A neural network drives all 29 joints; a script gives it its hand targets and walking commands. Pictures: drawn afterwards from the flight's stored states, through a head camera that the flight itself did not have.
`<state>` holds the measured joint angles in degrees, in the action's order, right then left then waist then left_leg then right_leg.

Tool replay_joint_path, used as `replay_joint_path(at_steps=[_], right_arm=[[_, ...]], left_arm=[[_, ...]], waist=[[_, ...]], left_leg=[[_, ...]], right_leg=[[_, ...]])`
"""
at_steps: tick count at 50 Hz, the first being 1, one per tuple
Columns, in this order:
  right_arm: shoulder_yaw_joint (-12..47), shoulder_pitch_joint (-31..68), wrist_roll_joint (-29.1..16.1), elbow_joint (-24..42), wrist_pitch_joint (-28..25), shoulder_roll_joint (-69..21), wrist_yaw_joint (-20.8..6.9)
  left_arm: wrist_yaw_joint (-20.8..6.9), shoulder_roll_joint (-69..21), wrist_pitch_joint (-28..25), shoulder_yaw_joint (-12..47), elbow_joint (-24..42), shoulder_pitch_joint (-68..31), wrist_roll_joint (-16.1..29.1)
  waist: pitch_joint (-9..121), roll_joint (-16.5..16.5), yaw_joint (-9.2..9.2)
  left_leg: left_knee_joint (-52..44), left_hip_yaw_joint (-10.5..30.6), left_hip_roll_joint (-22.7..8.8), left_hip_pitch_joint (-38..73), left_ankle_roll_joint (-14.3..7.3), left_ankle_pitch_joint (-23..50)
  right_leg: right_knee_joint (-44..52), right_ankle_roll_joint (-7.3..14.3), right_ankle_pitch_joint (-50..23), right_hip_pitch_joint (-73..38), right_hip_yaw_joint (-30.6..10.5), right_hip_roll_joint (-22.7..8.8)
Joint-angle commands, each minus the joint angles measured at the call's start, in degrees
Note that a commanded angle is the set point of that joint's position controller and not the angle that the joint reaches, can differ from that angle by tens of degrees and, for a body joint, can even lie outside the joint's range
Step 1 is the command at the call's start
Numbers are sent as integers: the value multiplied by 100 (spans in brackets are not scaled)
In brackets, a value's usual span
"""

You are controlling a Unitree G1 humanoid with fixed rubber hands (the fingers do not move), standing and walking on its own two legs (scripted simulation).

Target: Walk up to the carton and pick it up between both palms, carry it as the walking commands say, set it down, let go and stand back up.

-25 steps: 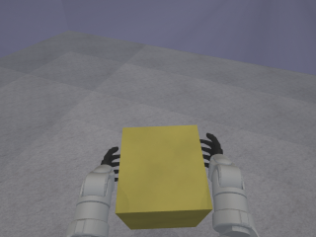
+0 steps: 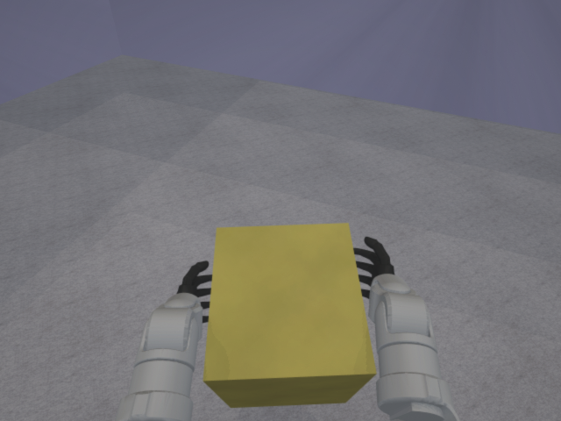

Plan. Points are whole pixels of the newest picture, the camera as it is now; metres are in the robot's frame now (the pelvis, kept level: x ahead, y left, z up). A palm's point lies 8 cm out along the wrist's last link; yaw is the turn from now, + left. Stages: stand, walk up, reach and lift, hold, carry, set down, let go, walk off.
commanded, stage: hold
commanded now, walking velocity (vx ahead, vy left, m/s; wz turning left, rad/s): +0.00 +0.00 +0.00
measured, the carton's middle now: (285, 321) +0.29 -0.01 -0.02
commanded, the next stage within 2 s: carry in 0.18 s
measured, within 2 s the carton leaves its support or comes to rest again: neither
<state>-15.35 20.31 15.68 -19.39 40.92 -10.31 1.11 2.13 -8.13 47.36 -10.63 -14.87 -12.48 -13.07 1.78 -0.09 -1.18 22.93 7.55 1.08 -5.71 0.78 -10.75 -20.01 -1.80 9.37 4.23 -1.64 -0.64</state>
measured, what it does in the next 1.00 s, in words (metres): shifts its weight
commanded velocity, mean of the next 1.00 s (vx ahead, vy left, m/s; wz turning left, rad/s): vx -0.05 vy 0.00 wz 0.00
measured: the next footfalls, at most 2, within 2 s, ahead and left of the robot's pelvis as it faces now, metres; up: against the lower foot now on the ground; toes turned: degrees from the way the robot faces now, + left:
none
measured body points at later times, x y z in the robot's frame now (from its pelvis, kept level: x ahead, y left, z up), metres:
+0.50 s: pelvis -0.05 +0.00 -0.03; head -0.06 +0.00 +0.42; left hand +0.25 +0.13 +0.05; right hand +0.25 -0.16 +0.07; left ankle +0.02 +0.12 -0.74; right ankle +0.03 -0.14 -0.74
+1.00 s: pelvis -0.08 +0.00 -0.02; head -0.11 +0.00 +0.43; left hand +0.18 +0.13 +0.06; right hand +0.18 -0.17 +0.07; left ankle +0.02 +0.12 -0.74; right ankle -0.03 -0.14 -0.74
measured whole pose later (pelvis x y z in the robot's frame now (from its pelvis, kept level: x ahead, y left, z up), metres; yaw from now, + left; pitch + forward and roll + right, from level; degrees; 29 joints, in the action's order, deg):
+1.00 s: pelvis -0.08 +0.00 -0.02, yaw -4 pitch +1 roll -1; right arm -4.8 9.1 3.7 18.8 68.2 -7.8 7.6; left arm 7.8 -7.5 75.5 -3.9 21.9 -6.7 -6.2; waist 6.0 1.4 0.0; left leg 34.4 1.4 -1.2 -26.1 0.6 -9.9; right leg -35.1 -1.0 12.9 24.0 -1.5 -0.2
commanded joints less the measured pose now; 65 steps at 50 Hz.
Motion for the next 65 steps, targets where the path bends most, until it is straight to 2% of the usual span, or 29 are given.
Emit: replay_joint_path(at_steps=[1,8,9,11,12,16,19,21,24,26,27,28,29,33,35,37,39,42,49,51,53,55,57,59,60,61,63,64,65], right_arm=[[3112,1144,-1211,-276,221,-5917,-1457],[3012,1372,-1304,-239,213,-5823,-1491],[3289,1380,-1490,-136,216,-5538,-1505],[3459,1153,-1737,146,289,-5826,-1500],[3384,1031,-1711,81,362,-5687,-1418],[4445,1529,-2451,2301,732,-5830,-1102],[4515,671,-2601,2667,1358,-5344,-835],[4882,1233,-2839,3311,1634,-5421,-680],[4719,712,-2810,3586,2027,-5203,-475],[4704,551,-2893,3889,2230,-5104,-330],[4670,668,-2920,4178,2306,-5010,-319],[4647,508,-2948,4203,2394,-5278,-297],[4568,380,-2847,4277,2516,-5049,-214],[4286,356,-2807,4583,2726,-4960,15],[4366,351,-2867,4876,2782,-5002,48],[4354,167,-2794,4708,2876,-5014,63],[4431,417,-2938,4821,2937,-5188,47],[4426,295,-2849,4774,3007,-4986,87],[4289,318,-2921,4532,3003,-5069,-20],[4439,271,-2933,4615,3009,-5120,13],[4439,308,-2832,4680,2972,-5055,6],[4403,291,-2804,4538,2896,-5072,-36],[4363,335,-2781,4476,2891,-4998,-46],[3585,229,-2180,2914,2642,-4162,-92],[4687,629,-2988,4854,2642,-5273,-101],[3511,214,-2155,2844,2485,-4312,-147],[3979,648,-2475,3768,2273,-4642,-175],[4739,625,-2984,4741,2359,-5462,-166],[4552,635,-2890,4510,2399,-5137,-138]], left_arm=[[-1414,-5122,-709,3170,1489,-4205,1457],[-1434,-5188,-643,3059,1173,-4145,1388],[-1403,-5361,-662,3451,1259,-4316,1627],[-1349,-5246,-682,3891,2645,-4949,2012],[-1318,-5277,-504,3921,2155,-4592,1991],[-1115,-5619,-58,4564,3427,-4289,2690],[-786,-5113,537,4409,3612,-3111,2582],[-719,-5112,825,4447,4033,-3280,2723],[-510,-5007,1248,4475,4155,-2832,2706],[-342,-4969,1512,4520,4516,-2688,2739],[-299,-5220,1616,4572,4440,-2607,2691],[-252,-5247,1668,4712,5031,-2988,2882],[-241,-5031,1809,4559,4826,-2714,2842],[-79,-4993,2067,4616,5223,-2762,3086],[-86,-5092,2056,4425,5142,-2512,3101],[-72,-5030,2143,4382,5133,-2427,3066],[-9,-5072,2139,4410,5389,-2622,3012],[-28,-4941,2237,4170,4950,-2155,2884],[39,-4962,2243,4415,5328,-2614,2869],[5,-5013,2216,4235,5131,-2308,2886],[-46,-5041,2217,4250,4956,-2254,2858],[-72,-4920,2115,4240,5032,-2454,2843],[-100,-4956,2140,4268,4835,-2381,2844],[-151,-4058,1866,3230,3167,-2002,2116],[-133,-5190,1841,4300,5108,-2390,2853],[-154,-4228,1686,3396,3282,-2328,2154],[-200,-4762,1509,3898,4043,-2410,2479],[-164,-5306,1496,4511,5473,-2761,2997],[-146,-5282,1619,4332,4719,-2302,2803]], waist=[[1023,-12,-62],[1403,73,-95],[1524,339,40],[1965,307,-1],[2106,503,-16],[2368,-14,107],[2642,-476,142],[2418,-1103,87],[2274,-711,35],[2135,391,77],[2040,1453,23],[2068,1582,70],[1865,809,107],[2383,962,182],[2527,-409,117],[2404,-510,56],[2060,-169,86],[1844,-394,102],[1920,855,168],[1967,-136,179],[1916,-338,115],[2158,-181,87],[1707,37,113],[2081,-19,110],[1891,-286,75],[1994,182,92],[1978,176,86],[2104,-99,77],[2137,60,87]], left_leg=[[-497,-394,497,158,-9,576],[-511,-394,553,41,-6,290],[444,-176,-725,-424,-21,1293],[605,226,-990,-479,-317,1847],[672,272,-1005,-566,-410,2019],[1244,-103,-784,-782,-334,2169],[2095,-598,-276,-1433,-50,437],[2410,-878,22,-1272,-8,-1396],[1081,-728,-318,-632,-101,-656],[313,226,-904,-623,-321,-1243],[-521,1326,-1746,-1028,-605,-1733],[-852,1469,-2044,-1781,-855,-1892],[-863,1178,-1841,-2092,-884,-1912],[263,-14,-1042,-1289,-366,101],[833,-438,-668,-1427,-181,-58],[1180,-784,-253,-1047,-89,-440],[787,-537,-506,-870,-153,-405],[585,-426,-574,-1103,-246,-794],[-538,344,-1099,-1544,-277,-2153],[-226,4,-899,-1677,-206,-1788],[448,-517,-532,-1272,-123,-1011],[572,-518,-556,-906,-141,-383],[166,-210,-707,-1247,-179,-1064],[345,-419,-602,-1039,-164,-836],[520,-491,-538,-1001,-172,-475],[214,-324,-682,-944,-190,-837],[99,-220,-747,-1090,-198,-937],[159,-272,-748,-1176,-221,-880],[323,-455,-728,-990,-151,-418]], right_leg=[[166,77,-925,-625,-217,581],[183,71,-715,-865,-239,559],[-832,171,-1027,488,-250,-755],[-1348,127,-776,729,-175,-524],[-1526,131,-936,953,-252,-494],[-1579,219,-1846,916,-326,-604],[-1053,770,-2999,796,-1171,-1336],[-450,982,-1356,1585,-1403,-1525],[-592,566,91,2212,-786,-1011],[-1027,311,1323,2638,-491,-523],[-2319,153,1513,2738,13,-13],[-3082,96,1430,2154,108,-40],[-2925,110,1466,1815,189,-17],[-790,163,728,1077,215,-157],[-584,306,-136,1106,-591,-796],[-201,558,667,1913,-1009,-1005],[-301,453,1108,2220,-633,-891],[-325,393,1549,2195,-454,-584],[-1351,268,872,1613,92,-77],[-1026,359,834,1381,-86,-161],[-467,454,1275,1922,-390,-458],[-567,438,936,1844,-356,-536],[-547,447,1315,2024,-462,-542],[-699,440,1041,1754,-249,-390],[-317,468,1240,1992,-598,-633],[-596,464,1234,1949,-446,-482],[-686,397,997,1780,-359,-400],[-704,417,1006,1608,-327,-397],[-786,417,489,1623,-293,-370]])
